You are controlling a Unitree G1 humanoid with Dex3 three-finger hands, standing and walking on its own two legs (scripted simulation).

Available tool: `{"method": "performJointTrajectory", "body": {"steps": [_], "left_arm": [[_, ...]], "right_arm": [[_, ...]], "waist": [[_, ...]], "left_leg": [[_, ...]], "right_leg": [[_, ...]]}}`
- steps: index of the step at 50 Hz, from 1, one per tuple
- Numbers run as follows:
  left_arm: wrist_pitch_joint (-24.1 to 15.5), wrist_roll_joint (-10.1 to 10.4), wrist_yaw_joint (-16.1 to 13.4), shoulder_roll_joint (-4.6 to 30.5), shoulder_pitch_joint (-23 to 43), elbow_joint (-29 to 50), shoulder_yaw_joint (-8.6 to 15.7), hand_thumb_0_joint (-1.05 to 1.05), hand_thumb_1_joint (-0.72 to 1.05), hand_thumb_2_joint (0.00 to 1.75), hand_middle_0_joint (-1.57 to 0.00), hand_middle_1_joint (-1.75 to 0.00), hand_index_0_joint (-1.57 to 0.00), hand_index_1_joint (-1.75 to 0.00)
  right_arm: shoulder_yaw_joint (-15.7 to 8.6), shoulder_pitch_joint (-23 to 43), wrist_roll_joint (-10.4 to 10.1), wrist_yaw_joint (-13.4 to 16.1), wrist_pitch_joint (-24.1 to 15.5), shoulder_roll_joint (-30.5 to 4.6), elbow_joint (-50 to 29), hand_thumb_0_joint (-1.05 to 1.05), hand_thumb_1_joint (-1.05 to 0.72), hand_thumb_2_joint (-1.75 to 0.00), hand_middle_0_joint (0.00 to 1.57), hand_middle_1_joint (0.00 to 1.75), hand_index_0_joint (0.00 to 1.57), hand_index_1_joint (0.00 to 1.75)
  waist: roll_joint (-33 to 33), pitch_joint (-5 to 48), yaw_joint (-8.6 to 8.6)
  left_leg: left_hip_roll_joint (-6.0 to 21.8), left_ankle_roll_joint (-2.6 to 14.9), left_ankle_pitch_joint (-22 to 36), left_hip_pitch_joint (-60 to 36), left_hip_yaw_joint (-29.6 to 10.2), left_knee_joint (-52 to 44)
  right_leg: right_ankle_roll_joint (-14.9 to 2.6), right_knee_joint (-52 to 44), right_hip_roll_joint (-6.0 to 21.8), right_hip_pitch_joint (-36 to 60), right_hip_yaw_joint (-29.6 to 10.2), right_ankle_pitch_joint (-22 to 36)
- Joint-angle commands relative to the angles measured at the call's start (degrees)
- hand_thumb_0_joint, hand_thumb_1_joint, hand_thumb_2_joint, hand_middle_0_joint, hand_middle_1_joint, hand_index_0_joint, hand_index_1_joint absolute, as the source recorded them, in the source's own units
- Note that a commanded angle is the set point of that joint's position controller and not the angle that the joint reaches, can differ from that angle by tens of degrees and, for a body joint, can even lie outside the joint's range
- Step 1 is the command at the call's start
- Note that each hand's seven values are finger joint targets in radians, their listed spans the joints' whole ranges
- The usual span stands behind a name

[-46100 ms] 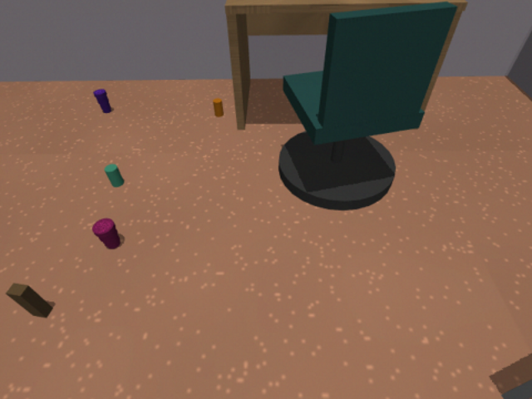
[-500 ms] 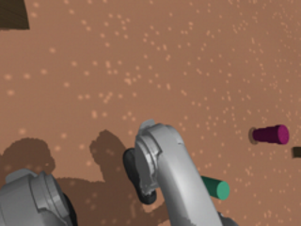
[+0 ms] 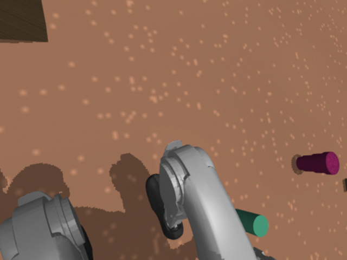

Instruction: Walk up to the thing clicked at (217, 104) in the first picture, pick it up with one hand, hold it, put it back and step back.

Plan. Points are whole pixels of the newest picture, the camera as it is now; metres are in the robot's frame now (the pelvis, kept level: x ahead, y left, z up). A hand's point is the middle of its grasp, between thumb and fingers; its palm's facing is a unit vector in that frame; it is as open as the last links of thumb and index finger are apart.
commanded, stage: withdraw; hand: left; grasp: from above
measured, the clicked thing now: out of the picture +0.52 +0.32 -0.27
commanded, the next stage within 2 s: home in 0.64 s
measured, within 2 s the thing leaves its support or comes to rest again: neither
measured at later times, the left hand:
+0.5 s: hand out of the picture +0.52 +0.33 -0.08, palm faces -0.44 -0.10 -0.89, open 13.1 cm
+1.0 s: hand out of the picture +0.51 +0.35 -0.08, palm faces -0.37 -0.20 -0.91, open 11.1 cm
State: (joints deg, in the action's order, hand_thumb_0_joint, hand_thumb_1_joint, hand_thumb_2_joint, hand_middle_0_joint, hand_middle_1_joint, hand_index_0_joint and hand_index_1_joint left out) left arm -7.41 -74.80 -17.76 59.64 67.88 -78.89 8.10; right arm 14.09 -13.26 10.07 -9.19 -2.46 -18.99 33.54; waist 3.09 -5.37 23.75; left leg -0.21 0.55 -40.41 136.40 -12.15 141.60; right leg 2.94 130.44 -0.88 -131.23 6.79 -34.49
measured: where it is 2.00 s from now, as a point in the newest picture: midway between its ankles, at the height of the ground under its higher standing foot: (129, 243)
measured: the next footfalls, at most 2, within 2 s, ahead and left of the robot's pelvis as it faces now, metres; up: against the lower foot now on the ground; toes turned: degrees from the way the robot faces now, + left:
none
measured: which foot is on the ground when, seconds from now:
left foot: down 0.00-1.00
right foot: down 0.00-1.00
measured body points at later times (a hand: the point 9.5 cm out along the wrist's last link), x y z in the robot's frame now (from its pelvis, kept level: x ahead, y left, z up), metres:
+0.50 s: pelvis -0.02 +0.00 +0.04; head +0.24 +0.12 +0.39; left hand +0.54 +0.33 -0.03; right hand +0.04 -0.29 -0.02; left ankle +0.06 +0.12 -0.29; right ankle +0.13 -0.13 -0.29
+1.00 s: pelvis -0.01 +0.00 +0.04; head +0.25 +0.11 +0.39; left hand +0.52 +0.36 -0.03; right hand +0.03 -0.26 -0.04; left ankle +0.06 +0.12 -0.29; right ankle +0.13 -0.13 -0.29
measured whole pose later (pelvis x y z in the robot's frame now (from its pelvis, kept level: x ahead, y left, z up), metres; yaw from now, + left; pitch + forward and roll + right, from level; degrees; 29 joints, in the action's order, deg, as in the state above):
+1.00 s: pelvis -0.01 +0.00 +0.04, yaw +4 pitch +37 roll -12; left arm -5.5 -63.8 -1.0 50.9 62.7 -64.7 5.1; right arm 9.0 -14.9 5.8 -4.8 6.4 -16.8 31.0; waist -1.3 0.5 17.6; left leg -1.1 1.6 -37.5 132.7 -8.0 132.9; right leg 2.6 124.2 1.0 -127.6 3.9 -33.9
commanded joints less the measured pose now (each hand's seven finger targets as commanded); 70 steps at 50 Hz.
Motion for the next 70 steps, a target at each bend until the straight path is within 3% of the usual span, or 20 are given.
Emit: {"method": "performJointTrajectory", "body": {"steps": [1,7,8,11,13,16,19,20,24,25,28,34,39,42,45,47,52,58,63,70], "left_arm": [[3.28,2.15,2.05,16.86,19.33,17.0,1.61,0.0,-0.58,1.02,-0.09,-0.99,-0.07,-1.01],[5.75,6.77,14.71,5.48,13.52,15.47,-4.31,0.0,-0.5,0.97,-0.13,-0.95,-0.12,-0.96],[5.23,8.0,17.45,2.14,14.97,17.29,-7.43,0.0,-0.48,0.96,-0.15,-0.94,-0.14,-0.95],[2.87,9.47,22.18,4.62,17.58,18.53,-7.24,0.0,-0.44,0.93,-0.18,-0.9,-0.17,-0.92],[0.37,10.2,23.39,1.9,21.3,19.92,-9.22,0.0,-0.39,0.9,-0.22,-0.87,-0.21,-0.88],[-3.31,9.67,22.87,3.91,23.44,18.04,-8.43,0.0,-0.35,0.86,-0.26,-0.83,-0.25,-0.84],[-5.77,6.27,19.48,4.76,25.37,14.67,-9.06,0.0,-0.33,0.84,-0.28,-0.79,-0.27,-0.81],[-6.14,5.1,17.41,7.01,25.22,13.35,-7.66,0.0,-0.34,0.85,-0.27,-0.81,-0.26,-0.82],[-4.81,0.87,9.7,7.55,28.66,10.9,-7.42,0.0,-0.31,0.82,-0.3,-0.77,-0.29,-0.78],[-4.36,0.62,8.46,6.91,28.85,9.75,-7.62,0.0,-0.3,0.82,-0.31,-0.76,-0.3,-0.77],[-2.67,0.94,5.81,9.95,29.79,9.09,-5.6,0.0,-0.26,0.79,-0.36,-0.72,-0.34,-0.74],[0.27,2.26,5.6,13.38,28.47,10.72,-3.03,0.0,-0.2,0.73,-0.41,-0.67,-0.39,-0.68],[1.12,4.46,9.4,10.43,25.38,10.49,-4.46,0.0,-0.11,0.83,-0.29,-0.65,-0.28,-0.67],[0.76,5.72,11.57,9.01,23.36,15.8,-3.8,0.0,-0.04,0.95,-0.25,-0.64,-0.23,-0.66],[1.38,8.97,13.89,6.64,16.15,19.63,-2.79,0.0,0.16,0.97,-0.25,-0.59,-0.23,-0.61],[1.76,11.77,15.11,8.29,13.7,25.62,-0.33,0.0,0.27,0.97,-0.24,-0.56,-0.22,-0.57],[4.29,23.2,16.91,4.73,3.83,41.21,4.21,0.0,0.61,0.99,-0.23,-0.47,-0.22,-0.48],[9.35,35.4,17.71,-9.9,-12.99,45.16,0.23,0.0,0.74,0.92,-0.21,-0.36,-0.21,-0.37],[12.55,44.98,18.96,-19.78,-18.75,52.19,-4.71,0.0,0.84,0.96,-0.22,-0.37,-0.21,-0.37],[15.0,53.71,15.0,-22.68,-30.64,57.28,-2.34,0.0,0.9,0.91,-0.2,-0.3,-0.2,-0.3]], "right_arm": [[-8.66,-12.27,-1.8,0.57,2.11,-18.05,0.29,0.0,-0.92,-0.91,0.2,0.3,0.2,0.3],[-10.61,-13.92,-2.84,2.52,6.94,-17.49,-1.39,0.0,-0.91,-0.91,0.2,0.3,0.2,0.3],[-10.14,-12.93,-3.15,2.95,7.23,-16.85,-2.41,0.0,-0.91,-0.91,0.2,0.3,0.2,0.3],[-10.25,-14.6,-3.58,4.5,8.19,-17.78,-2.03,0.0,-0.91,-0.91,0.2,0.3,0.2,0.3],[-9.66,-14.48,-3.58,5.42,8.54,-17.13,-1.48,0.0,-0.91,-0.91,0.2,0.3,0.2,0.3],[-8.25,-13.03,-3.53,7.05,8.82,-16.43,-1.45,0.0,-0.91,-0.91,0.2,0.3,0.2,0.3],[-6.86,-10.68,-3.01,7.78,9.19,-15.22,-2.36,0.0,-0.91,-0.91,0.2,0.3,0.2,0.3],[-6.45,-9.84,-2.85,7.93,9.43,-14.9,-2.01,0.0,-0.91,-0.91,0.2,0.3,0.2,0.3],[-6.44,-9.63,-2.54,7.03,9.69,-15.1,-1.86,0.0,-0.91,-0.91,0.2,0.3,0.2,0.3],[-6.45,-10.23,-2.58,6.7,9.48,-15.1,-1.86,0.0,-0.91,-0.91,0.2,0.3,0.2,0.3],[-6.99,-9.87,-3.02,6.46,8.53,-16.0,-2.19,0.0,-0.91,-0.91,0.2,0.3,0.2,0.3],[-7.48,-11.55,-3.46,5.92,7.26,-16.31,-2.54,0.0,-0.91,-0.9,0.2,0.3,0.2,0.3],[-7.54,-13.2,-3.26,5.8,6.95,-15.76,-1.52,0.0,-0.88,-0.9,0.2,0.3,0.2,0.3],[-8.62,-14.4,-3.31,5.91,7.5,-15.93,-1.5,0.0,-0.89,-0.9,0.2,0.3,0.2,0.3],[-10.21,-14.76,-3.71,5.69,8.05,-16.1,-2.52,0.0,-0.89,-0.9,0.2,0.3,0.2,0.3],[-11.7,-14.69,-4.11,5.36,8.67,-15.94,-3.19,0.0,-0.89,-0.9,0.2,0.3,0.2,0.3],[-15.35,-11.53,-6.63,4.76,10.16,-14.31,-4.94,0.0,-0.89,-0.9,0.2,0.3,0.2,0.3],[-17.33,-7.56,-8.91,5.9,9.62,-10.68,-3.33,0.0,-0.9,-0.9,0.2,0.3,0.2,0.3],[-18.31,-4.96,-9.96,7.05,6.75,-8.59,-3.26,0.0,-0.9,-0.9,0.2,0.3,0.2,0.3],[-17.89,-1.77,-11.13,9.71,2.0,-5.88,-4.4,0.0,-0.9,-0.9,0.2,0.3,0.2,0.3]], "waist": [[-39.52,50.32,-2.41],[-25.38,41.27,-0.14],[-24.1,40.46,0.23],[-19.79,38.76,0.62],[-19.1,38.29,1.39],[-19.63,35.91,0.84],[-23.2,36.69,-0.08],[-25.49,37.82,-1.14],[-33.26,42.64,-0.85],[-32.24,42.7,0.14],[-31.86,43.15,-0.65],[-29.85,49.38,-1.01],[-26.29,45.35,0.08],[-28.56,48.41,-1.86],[-30.46,52.66,-4.38],[-32.25,58.4,-7.96],[-32.49,63.7,-13.96],[-20.52,51.28,-13.3],[-16.56,48.38,-12.79],[-14.02,47.14,-16.07]], "left_leg": [[1.16,-0.87,20.41,-39.55,6.86,-17.92],[0.58,0.53,18.0,-34.64,6.71,-21.71],[0.57,0.68,18.08,-34.53,6.68,-21.99],[0.24,0.96,15.91,-32.05,6.47,-21.96],[0.14,0.68,13.47,-32.49,6.14,-21.96],[-0.2,0.27,10.76,-33.04,5.48,-22.55],[-0.22,-0.17,9.85,-35.01,5.2,-23.31],[-0.11,-0.22,10.2,-36.21,5.46,-23.81],[-0.06,-0.56,13.73,-41.24,6.03,-24.2],[-0.1,-0.28,13.1,-40.33,6.26,-24.18],[-0.26,0.05,9.67,-37.44,6.62,-24.34],[-0.25,0.59,12.54,-36.72,7.53,-21.97],[-0.26,0.91,10.67,-32.92,8.02,-20.94],[-0.23,-0.01,13.77,-37.39,7.38,-22.14],[-0.21,-0.92,19.51,-42.87,6.99,-23.87],[-0.44,-0.92,22.96,-46.32,7.91,-24.8],[-0.7,-0.69,22.03,-54.22,6.28,-32.19],[-0.17,0.84,8.22,-52.07,3.79,-42.83],[0.97,0.88,6.81,-58.01,3.52,-49.06],[0.31,0.43,10.37,-65.44,6.8,-56.21]], "right_leg": [[-6.1,-10.64,-1.48,23.82,4.44,15.02],[-6.29,-16.86,-1.22,25.74,3.63,13.11],[-6.21,-17.77,-1.07,26.17,3.38,13.19],[-6.34,-19.41,-0.94,27.17,3.13,11.03],[-6.42,-19.85,-0.89,25.39,3.0,8.75],[-6.15,-19.69,-0.46,23.21,2.94,6.47],[-6.24,-17.91,-0.57,20.41,3.25,5.83],[-6.09,-17.13,-0.52,19.89,3.1,6.53],[-5.87,-14.43,-0.6,17.94,3.62,9.83],[-5.67,-14.5,-0.74,18.79,3.83,9.86],[-5.36,-14.28,-0.41,18.1,3.54,8.19],[-5.22,-14.03,-0.28,22.72,2.85,10.09],[-5.59,-15.82,-0.62,23.3,2.71,7.48],[-6.08,-15.51,-0.24,22.78,2.98,8.98],[-6.43,-16.38,0.28,25.44,2.75,12.49],[-6.55,-16.85,0.17,28.48,2.05,14.28],[-6.69,-20.18,0.5,29.46,0.15,11.89],[-5.27,-28.46,0.19,31.57,-0.69,5.46],[-4.34,-34.72,0.5,38.01,-0.95,6.13],[-4.48,-44.11,1.11,51.07,-3.07,8.43]]}}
